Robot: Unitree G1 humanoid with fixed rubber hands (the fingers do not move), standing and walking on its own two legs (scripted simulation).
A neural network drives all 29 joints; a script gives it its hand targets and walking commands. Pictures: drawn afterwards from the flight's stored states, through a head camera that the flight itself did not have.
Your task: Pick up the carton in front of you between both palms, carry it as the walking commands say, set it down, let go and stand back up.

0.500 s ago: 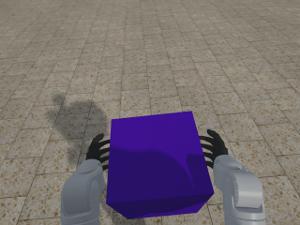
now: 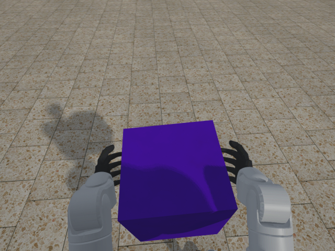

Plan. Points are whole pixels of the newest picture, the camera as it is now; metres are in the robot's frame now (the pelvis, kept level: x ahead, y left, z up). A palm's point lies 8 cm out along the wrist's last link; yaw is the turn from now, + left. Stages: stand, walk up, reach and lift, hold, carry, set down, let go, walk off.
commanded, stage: carry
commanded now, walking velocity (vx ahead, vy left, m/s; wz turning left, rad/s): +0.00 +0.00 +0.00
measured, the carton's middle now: (173, 185) +0.29 +0.00 +0.00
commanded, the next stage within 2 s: none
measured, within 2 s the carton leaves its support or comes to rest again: neither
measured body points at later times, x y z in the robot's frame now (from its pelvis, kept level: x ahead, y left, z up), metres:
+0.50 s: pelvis +0.25 -0.01 +0.00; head +0.26 -0.01 +0.45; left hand +0.53 +0.15 +0.08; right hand +0.54 -0.15 +0.08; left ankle +0.30 +0.10 -0.74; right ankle +0.21 -0.10 -0.74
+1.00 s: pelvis +0.29 +0.00 -0.01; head +0.29 +0.00 +0.44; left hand +0.57 +0.15 +0.06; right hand +0.57 -0.15 +0.07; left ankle +0.30 +0.10 -0.74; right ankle +0.21 -0.10 -0.74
